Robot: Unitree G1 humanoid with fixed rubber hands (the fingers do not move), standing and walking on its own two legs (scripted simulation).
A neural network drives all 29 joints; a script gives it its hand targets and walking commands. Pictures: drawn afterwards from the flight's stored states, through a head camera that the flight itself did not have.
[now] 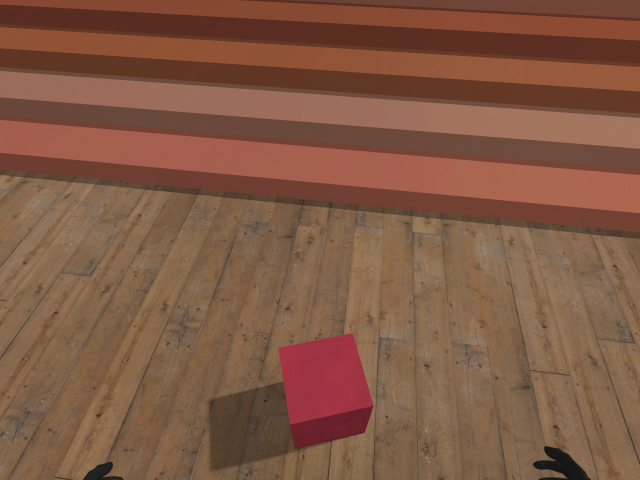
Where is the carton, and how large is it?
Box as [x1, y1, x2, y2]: [279, 333, 373, 448]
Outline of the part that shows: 352,333 279,347 289,421 295,448 361,433 365,430 373,405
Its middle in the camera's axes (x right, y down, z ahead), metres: +0.01 +0.45 +1.11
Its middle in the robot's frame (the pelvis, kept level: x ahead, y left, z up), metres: +0.44 +0.00 -0.66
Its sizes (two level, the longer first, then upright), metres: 0.210 0.200 0.250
